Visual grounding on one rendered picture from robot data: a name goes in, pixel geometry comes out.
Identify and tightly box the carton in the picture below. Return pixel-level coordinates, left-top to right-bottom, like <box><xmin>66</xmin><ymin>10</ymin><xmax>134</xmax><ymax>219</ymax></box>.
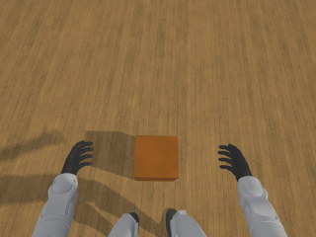
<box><xmin>133</xmin><ymin>135</ymin><xmax>180</xmax><ymax>182</ymax></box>

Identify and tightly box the robot left foot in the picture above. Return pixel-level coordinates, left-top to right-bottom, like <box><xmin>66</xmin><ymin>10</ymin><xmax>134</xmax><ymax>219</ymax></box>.
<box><xmin>130</xmin><ymin>212</ymin><xmax>139</xmax><ymax>234</ymax></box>

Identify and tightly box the robot left forearm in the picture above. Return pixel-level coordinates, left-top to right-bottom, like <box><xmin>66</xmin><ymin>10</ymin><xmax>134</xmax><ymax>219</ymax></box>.
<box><xmin>32</xmin><ymin>173</ymin><xmax>78</xmax><ymax>237</ymax></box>

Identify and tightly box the robot right hand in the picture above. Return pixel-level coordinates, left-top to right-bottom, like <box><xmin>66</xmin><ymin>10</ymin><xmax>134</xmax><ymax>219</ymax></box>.
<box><xmin>217</xmin><ymin>143</ymin><xmax>253</xmax><ymax>182</ymax></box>

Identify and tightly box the right robot thigh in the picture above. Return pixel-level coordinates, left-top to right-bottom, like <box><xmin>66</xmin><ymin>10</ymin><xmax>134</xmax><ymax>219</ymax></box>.
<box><xmin>170</xmin><ymin>214</ymin><xmax>207</xmax><ymax>237</ymax></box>

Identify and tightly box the robot right forearm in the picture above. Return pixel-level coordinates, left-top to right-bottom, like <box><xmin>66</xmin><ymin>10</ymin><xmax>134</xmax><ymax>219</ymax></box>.
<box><xmin>237</xmin><ymin>176</ymin><xmax>287</xmax><ymax>237</ymax></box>

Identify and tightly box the robot left hand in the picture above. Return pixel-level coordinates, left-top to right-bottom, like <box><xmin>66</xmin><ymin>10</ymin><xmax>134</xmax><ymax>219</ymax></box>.
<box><xmin>60</xmin><ymin>140</ymin><xmax>94</xmax><ymax>176</ymax></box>

